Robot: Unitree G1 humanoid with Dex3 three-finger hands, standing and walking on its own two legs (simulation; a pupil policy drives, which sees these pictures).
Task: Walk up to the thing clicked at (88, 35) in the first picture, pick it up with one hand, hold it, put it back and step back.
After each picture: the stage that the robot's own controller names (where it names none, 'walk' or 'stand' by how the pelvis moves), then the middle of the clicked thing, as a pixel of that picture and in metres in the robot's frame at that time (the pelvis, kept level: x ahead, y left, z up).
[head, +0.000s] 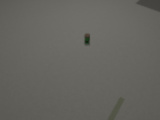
stand; (87, 38) +1.44 -0.05 -0.72
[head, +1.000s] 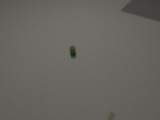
walk; (72, 51) +1.31 +0.20 -0.71
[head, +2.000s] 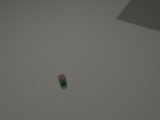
walk; (62, 80) +0.84 +0.26 -0.72
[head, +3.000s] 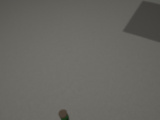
walk; (64, 116) +0.49 +0.23 -0.72
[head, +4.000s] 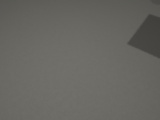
stand; out of the picture +0.36 +0.18 -0.71
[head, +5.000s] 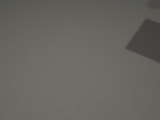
stand; out of the picture +0.36 +0.19 -0.72
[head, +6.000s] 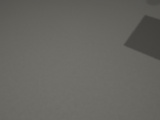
stand; out of the picture +0.36 +0.21 -0.72
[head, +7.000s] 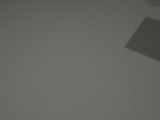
stand; out of the picture +0.35 +0.21 -0.73
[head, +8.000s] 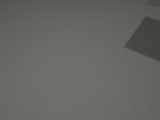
stand; out of the picture +0.35 +0.21 -0.73
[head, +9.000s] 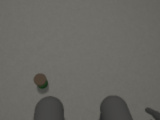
go down; (41, 81) +0.41 +0.20 -0.45
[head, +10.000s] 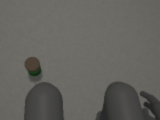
go down; (33, 67) +0.43 +0.22 -0.32
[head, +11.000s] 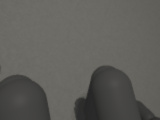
close in; out of the picture +0.42 +0.25 -0.23
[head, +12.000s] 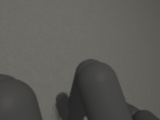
close; out of the picture +0.41 +0.27 -0.22
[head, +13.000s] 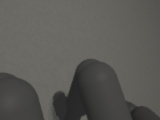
close; out of the picture +0.40 +0.26 -0.22
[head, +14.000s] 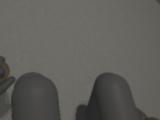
lift; out of the picture +0.32 +0.26 -0.15
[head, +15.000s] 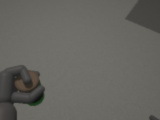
lift; (31, 89) +0.32 +0.18 +0.02
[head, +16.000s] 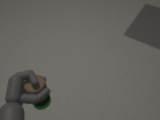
hold; (38, 93) +0.32 +0.17 +0.00
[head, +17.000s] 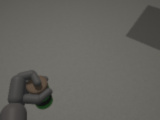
hold; (40, 93) +0.32 +0.16 +0.00
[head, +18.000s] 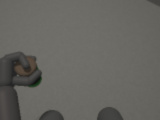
crouch; (29, 73) +0.39 +0.18 -0.07
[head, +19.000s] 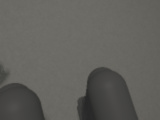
lower; out of the picture +0.45 +0.26 -0.15
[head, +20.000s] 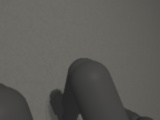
lower; out of the picture +0.43 +0.28 -0.23
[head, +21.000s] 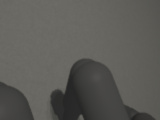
lower; out of the picture +0.43 +0.28 -0.23
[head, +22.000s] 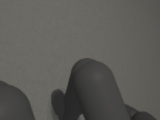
lower; out of the picture +0.43 +0.28 -0.23
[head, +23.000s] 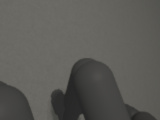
lower; out of the picture +0.43 +0.28 -0.23
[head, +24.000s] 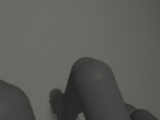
open; out of the picture +0.42 +0.26 -0.23
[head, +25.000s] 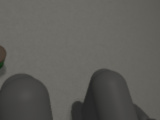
stand; out of the picture +0.42 +0.24 -0.25
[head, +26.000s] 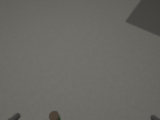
stand; (55, 118) +0.38 +0.18 -0.61
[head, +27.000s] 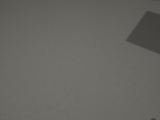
stand; out of the picture +0.38 +0.18 -0.66
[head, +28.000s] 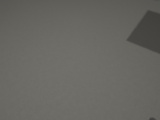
stand; out of the picture +0.37 +0.18 -0.66
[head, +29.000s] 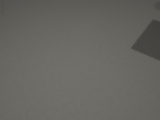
stand; out of the picture +0.40 +0.18 -0.72
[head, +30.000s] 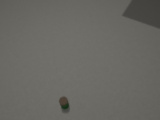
walk; (64, 103) +0.48 +0.17 -0.69
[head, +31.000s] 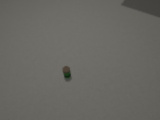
walk; (66, 72) +0.79 +0.18 -0.70
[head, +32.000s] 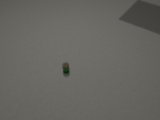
stand; (66, 68) +1.01 +0.18 -0.70
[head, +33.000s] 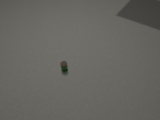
stand; (64, 67) +1.01 +0.20 -0.73
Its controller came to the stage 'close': yes
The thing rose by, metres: 0.71
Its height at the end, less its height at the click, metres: +0.00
